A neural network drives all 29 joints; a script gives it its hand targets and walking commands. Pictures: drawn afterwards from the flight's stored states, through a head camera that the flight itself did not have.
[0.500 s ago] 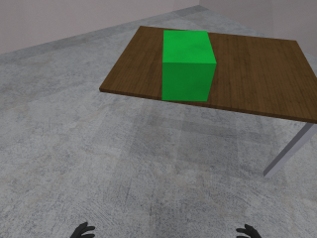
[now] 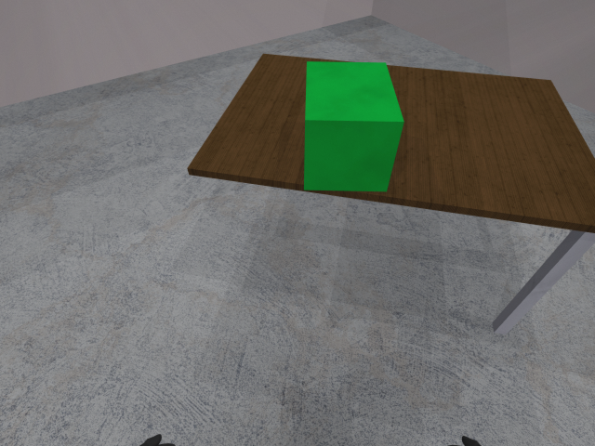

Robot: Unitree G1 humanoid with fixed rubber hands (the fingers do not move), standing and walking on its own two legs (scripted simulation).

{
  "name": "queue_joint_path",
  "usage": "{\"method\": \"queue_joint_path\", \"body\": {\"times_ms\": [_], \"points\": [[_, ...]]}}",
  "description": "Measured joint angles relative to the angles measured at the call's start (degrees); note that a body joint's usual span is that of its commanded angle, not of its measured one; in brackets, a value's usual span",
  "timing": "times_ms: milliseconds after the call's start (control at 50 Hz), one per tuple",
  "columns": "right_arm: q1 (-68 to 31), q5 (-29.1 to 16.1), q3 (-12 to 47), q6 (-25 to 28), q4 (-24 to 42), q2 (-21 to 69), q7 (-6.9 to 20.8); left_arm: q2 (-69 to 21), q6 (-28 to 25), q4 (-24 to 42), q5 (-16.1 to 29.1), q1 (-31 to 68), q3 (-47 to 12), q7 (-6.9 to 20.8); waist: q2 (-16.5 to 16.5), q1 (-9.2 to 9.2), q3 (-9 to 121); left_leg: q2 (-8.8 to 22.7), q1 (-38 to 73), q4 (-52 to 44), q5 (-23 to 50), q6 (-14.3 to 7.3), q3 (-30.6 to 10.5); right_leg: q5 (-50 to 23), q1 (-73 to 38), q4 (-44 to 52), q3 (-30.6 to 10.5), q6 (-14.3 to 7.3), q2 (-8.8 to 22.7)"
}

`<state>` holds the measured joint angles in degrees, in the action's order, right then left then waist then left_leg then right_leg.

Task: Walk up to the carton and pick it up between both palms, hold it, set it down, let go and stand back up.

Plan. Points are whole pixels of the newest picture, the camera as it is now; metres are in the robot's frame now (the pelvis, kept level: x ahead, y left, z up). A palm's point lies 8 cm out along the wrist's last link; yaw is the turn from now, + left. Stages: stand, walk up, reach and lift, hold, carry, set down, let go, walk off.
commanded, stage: stand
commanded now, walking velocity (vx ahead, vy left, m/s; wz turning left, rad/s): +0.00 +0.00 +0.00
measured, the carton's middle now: (345, 125) +0.88 -0.10 -0.05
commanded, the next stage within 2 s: walk up in 0.76 s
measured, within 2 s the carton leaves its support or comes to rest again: neither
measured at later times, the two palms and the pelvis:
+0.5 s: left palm out of the picture +0.07 +0.24 -0.11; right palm out of the picture +0.07 -0.24 -0.11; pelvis -0.01 +0.00 +0.00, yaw +0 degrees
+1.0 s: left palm out of the picture +0.06 +0.24 -0.11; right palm out of the picture +0.06 -0.24 -0.11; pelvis +0.00 +0.00 +0.01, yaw -1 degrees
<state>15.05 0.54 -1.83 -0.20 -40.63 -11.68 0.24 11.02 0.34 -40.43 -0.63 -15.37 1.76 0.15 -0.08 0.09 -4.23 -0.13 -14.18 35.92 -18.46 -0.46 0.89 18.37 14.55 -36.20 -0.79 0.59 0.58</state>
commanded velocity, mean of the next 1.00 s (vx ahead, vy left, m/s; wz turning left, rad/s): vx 0.00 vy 0.00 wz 0.00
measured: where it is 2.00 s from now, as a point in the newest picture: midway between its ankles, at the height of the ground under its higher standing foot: (291, 428)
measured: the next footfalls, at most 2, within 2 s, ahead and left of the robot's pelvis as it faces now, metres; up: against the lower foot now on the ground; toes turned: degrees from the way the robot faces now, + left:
left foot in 1.66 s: +0.40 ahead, +0.18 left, +0.00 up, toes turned -14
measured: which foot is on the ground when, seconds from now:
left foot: down 0.00-1.00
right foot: down 0.00-1.00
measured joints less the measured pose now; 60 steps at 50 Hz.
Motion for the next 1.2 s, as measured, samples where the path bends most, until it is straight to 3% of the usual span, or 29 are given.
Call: {"method": "queue_joint_path", "body": {"times_ms": [980,1080,1140,1180,1200], "points": [[1.8,-0.4,1.0,0.3,-5.4,-0.6,-0.6,0.5,-0.4,-5.5,0.2,-2.2,-1.0,-0.6,-0.1,-0.09,1.1,-0.1,1.1,-3.8,2.3,-0.3,0.8,-2.4,-0.7,3.6,-0.8,0.3,0.1],[3.7,2.4,-0.4,1.0,-4.4,-1.1,0.4,0.3,-0.6,-5.0,-1.5,-6.7,0.5,0.4,-0.1,-0.14,3.3,0.3,1.2,-1.0,-4.1,-2.3,3.4,9.1,2.5,-4.9,-2.2,-1.7,-0.4],[4.5,2.9,-0.8,1.8,-5.1,-1.9,0.2,0.7,-0.6,-4.8,-2.0,-9.1,1.3,0.9,-0.2,-1.0,3.1,1.1,2.8,-1.1,-1.5,-2.4,5.8,10.1,5.6,-10.9,-0.1,-1.4,0.5],[5.4,2.9,-1.0,1.8,-6.0,-2.6,0.3,1.1,-1.1,-4.4,-1.8,-10.1,1.8,1.2,-0.4,-1.55,2.9,1.5,3.8,-0.3,-3.6,-1.6,7.1,9.0,5.8,-8.4,0.5,-1.8,1.1],[6.0,2.7,-1.1,1.5,-6.5,-3.2,0.4,1.1,-1.6,-3.9,-1.6,-10.5,2.1,1.4,0.1,-1.69,2.7,2.1,3.8,1.1,-5.0,-1.3,7.2,4.9,5.1,-6.2,0.8,-2.1,0.9]]}}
